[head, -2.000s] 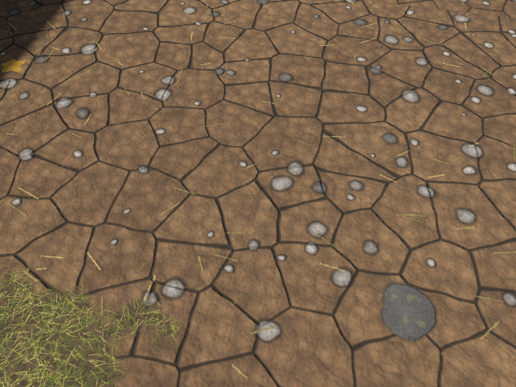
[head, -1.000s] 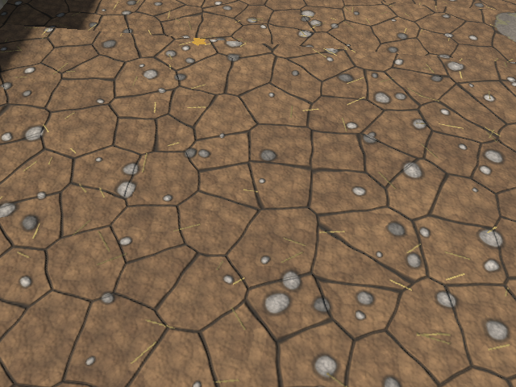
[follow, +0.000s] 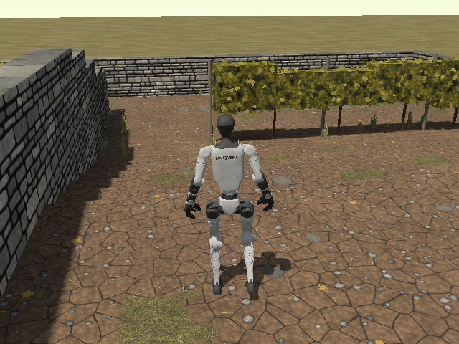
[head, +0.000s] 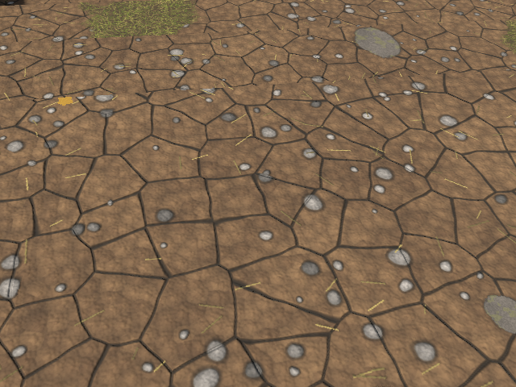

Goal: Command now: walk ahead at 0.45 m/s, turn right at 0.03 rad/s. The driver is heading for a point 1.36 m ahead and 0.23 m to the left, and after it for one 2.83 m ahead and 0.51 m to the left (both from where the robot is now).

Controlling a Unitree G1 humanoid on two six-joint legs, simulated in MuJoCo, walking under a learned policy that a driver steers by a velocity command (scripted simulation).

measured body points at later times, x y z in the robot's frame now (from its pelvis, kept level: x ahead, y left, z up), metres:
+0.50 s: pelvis +0.27 -0.04 -0.01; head +0.31 -0.04 +0.44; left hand +0.46 +0.21 -0.10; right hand +0.29 -0.32 -0.14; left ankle +0.10 +0.09 -0.65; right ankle +0.36 -0.12 -0.74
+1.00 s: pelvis +0.56 +0.03 -0.02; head +0.60 +0.05 +0.42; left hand +0.55 +0.32 -0.15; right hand +0.80 -0.19 -0.11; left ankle +0.64 +0.12 -0.74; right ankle +0.39 -0.13 -0.67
